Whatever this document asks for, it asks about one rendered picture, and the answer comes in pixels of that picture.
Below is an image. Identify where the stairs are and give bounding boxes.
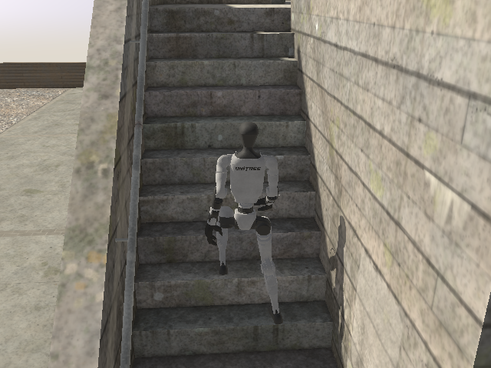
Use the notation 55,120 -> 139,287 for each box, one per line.
132,8 -> 338,368

